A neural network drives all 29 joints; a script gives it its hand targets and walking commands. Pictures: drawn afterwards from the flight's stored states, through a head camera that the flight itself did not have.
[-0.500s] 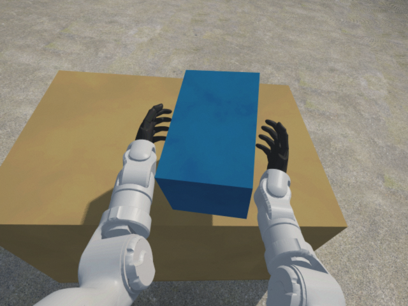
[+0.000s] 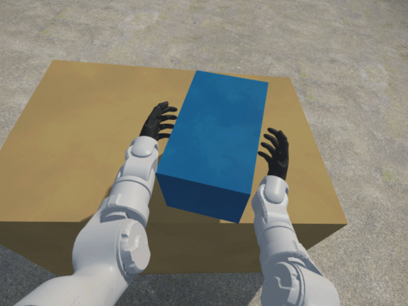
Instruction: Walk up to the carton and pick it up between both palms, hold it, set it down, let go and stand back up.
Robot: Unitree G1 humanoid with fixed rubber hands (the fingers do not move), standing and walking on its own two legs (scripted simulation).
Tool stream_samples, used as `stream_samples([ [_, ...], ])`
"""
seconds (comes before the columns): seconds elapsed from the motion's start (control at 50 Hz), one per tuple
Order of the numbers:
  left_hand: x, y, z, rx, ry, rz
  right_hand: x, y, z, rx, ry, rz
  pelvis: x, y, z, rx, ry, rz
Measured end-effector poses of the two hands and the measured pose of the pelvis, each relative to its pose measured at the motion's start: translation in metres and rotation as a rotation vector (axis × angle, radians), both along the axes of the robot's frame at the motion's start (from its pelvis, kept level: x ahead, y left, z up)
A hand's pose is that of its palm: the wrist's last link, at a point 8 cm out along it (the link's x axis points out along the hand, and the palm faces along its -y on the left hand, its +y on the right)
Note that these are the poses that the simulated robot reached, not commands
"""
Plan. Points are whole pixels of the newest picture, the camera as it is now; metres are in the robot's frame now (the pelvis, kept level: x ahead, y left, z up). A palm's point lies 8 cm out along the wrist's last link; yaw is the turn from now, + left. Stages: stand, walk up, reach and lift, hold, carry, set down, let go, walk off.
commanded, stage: set down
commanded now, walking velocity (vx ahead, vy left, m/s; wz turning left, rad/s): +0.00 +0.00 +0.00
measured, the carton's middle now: (217, 145) +0.47 -0.05 +0.00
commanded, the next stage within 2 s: none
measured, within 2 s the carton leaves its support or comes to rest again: rests again in 0.92 s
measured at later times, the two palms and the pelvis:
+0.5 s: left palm (152, 137) +0.45 +0.11 +0.04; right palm (268, 170) +0.37 -0.15 +0.03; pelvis +0.01 +0.00 +0.00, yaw +0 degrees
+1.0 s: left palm (155, 138) +0.46 +0.10 +0.02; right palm (267, 176) +0.37 -0.15 +0.01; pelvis +0.01 +0.01 -0.01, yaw +0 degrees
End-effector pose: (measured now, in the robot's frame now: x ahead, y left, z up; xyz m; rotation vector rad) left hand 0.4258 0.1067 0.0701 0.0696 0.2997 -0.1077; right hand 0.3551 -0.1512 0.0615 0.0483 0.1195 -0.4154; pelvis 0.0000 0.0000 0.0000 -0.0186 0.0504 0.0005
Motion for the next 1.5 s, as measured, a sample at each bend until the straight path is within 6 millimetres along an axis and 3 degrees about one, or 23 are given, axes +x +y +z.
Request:
stream_samples([
  [0.44,0.024,0.002,-0.025,0.011,0.027,-0.023,0.019,0.003,-0.024,0.007,0.059,-0.017,0.012,0.002,-0.002,-0.005,0.117,0.008],
  [0.62,0.029,-0.003,-0.045,-0.005,0.059,-0.044,0.019,0.000,-0.040,0.002,0.101,-0.039,0.017,0.001,-0.004,-0.008,0.165,0.009],
  [1.5,0.037,-0.010,-0.051,-0.039,0.034,-0.087,0.017,-0.006,-0.055,-0.004,0.144,-0.053,0.003,0.004,-0.008,-0.008,0.249,0.004],
])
